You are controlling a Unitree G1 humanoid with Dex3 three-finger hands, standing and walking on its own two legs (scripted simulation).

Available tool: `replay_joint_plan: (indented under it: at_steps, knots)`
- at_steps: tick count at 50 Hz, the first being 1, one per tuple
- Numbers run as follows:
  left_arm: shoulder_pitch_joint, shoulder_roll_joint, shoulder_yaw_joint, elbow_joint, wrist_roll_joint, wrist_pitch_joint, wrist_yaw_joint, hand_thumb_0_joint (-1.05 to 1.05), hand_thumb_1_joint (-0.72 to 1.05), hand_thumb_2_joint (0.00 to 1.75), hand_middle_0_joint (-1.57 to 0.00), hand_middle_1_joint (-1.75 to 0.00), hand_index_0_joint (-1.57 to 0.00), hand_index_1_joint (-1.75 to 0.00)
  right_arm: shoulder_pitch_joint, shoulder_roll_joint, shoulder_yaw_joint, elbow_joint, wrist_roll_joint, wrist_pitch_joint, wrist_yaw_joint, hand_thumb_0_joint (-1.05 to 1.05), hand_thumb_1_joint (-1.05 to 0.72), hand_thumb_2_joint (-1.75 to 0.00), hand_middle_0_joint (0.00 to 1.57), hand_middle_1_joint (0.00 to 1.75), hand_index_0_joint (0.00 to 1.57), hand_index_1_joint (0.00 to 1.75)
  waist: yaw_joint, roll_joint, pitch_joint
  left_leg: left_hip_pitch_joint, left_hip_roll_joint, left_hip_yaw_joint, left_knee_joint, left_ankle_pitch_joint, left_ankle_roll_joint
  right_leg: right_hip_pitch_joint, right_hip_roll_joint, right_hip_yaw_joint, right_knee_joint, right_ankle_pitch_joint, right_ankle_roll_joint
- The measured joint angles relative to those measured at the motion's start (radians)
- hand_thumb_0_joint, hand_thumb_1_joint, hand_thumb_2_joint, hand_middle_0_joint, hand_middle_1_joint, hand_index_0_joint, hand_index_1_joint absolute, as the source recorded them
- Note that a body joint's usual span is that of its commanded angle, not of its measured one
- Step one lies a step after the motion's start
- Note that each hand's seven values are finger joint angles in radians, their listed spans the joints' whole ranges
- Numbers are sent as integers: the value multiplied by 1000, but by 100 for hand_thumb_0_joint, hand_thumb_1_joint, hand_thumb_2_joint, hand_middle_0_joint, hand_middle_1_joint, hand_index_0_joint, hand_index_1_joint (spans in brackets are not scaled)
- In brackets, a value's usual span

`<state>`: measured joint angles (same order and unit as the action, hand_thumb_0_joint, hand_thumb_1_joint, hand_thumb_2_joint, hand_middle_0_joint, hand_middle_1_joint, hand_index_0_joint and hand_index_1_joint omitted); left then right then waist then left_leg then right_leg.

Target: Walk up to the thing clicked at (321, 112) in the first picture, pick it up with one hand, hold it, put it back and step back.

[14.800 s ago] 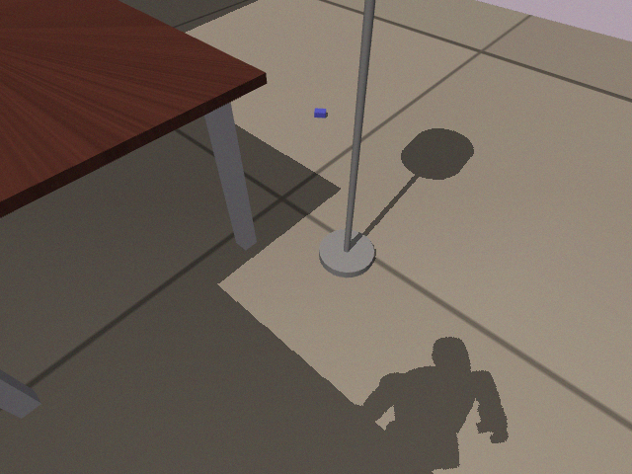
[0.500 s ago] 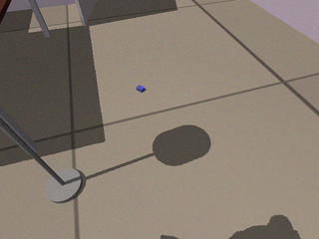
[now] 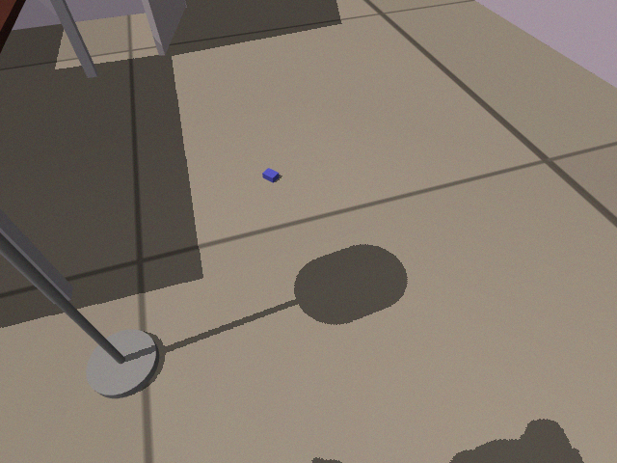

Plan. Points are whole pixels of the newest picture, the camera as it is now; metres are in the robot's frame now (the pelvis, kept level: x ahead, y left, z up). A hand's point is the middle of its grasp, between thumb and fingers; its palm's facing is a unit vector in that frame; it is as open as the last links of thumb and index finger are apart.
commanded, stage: stand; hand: left
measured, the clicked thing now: (270, 175) +1.47 +0.20 -0.77
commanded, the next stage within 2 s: walk up in 0.90 s
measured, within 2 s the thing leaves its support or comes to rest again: neither
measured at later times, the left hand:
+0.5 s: hand out of the picture +0.07 +0.26 -0.16, palm faces -0.02 -0.94 -0.35, open 7.3 cm
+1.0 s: hand out of the picture +0.07 +0.27 -0.15, palm faces +0.01 -0.94 -0.33, open 7.3 cm
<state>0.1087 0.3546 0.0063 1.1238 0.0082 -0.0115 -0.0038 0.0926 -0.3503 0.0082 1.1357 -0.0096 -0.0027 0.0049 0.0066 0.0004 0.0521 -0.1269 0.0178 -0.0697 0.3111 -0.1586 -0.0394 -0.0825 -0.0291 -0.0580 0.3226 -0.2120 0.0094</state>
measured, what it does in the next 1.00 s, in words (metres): stands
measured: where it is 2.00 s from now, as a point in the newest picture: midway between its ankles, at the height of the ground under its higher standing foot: (316, 394)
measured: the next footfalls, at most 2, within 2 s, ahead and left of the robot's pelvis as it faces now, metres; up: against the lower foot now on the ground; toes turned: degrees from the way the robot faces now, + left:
left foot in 1.16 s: +0.16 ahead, +0.17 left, +0.00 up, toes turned +4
right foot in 1.60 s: +0.37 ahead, -0.13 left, +0.00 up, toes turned -7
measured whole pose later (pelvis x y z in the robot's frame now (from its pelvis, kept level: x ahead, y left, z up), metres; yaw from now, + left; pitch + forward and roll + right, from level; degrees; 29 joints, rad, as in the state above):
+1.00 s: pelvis +0.01 +0.00 +0.00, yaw +0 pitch -1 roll +0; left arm 0.17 0.37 0.06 1.06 0.03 -0.03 -0.05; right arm 0.17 -0.37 -0.04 1.08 -0.04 -0.01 0.05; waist 0.01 0.00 0.02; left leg -0.24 0.02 -0.03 0.58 -0.39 0.02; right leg -0.11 -0.03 -0.06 0.42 -0.33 -0.03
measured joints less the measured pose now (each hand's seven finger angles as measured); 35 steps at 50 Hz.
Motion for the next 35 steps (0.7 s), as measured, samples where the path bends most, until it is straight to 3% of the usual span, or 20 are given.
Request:
replay_joint_plan:
  at_steps: [35]
  knots:
    - [15,5,-2,-2,1,0,-2,0,91,90,-21,-30,-20,-30,24,2,2,-7,-2,0,2,0,-91,-90,21,30,20,30,0,-4,2,-2,4,7,2,1,0,-6,3,7,4,3,-2]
